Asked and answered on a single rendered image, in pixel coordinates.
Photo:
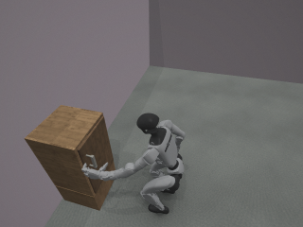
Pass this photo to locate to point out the robot head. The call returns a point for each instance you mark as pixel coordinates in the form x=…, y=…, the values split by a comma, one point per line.
x=149, y=121

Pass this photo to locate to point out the cupboard door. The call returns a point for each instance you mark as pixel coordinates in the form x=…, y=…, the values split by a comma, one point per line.
x=97, y=143

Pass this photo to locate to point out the left robot forearm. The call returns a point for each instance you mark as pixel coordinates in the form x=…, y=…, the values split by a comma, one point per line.
x=115, y=174

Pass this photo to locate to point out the left robot hand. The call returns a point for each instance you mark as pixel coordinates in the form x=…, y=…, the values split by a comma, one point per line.
x=92, y=173

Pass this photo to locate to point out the handle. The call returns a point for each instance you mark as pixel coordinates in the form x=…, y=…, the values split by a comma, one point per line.
x=93, y=159

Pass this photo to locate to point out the left robot upper arm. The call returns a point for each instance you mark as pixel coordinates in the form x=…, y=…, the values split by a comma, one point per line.
x=147, y=159

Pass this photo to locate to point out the right robot forearm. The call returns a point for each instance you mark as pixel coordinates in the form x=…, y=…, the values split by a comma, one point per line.
x=177, y=142

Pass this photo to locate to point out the right robot upper arm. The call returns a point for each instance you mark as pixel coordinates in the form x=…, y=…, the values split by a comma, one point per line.
x=179, y=135

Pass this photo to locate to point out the robot torso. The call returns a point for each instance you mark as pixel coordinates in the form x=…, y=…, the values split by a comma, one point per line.
x=168, y=155

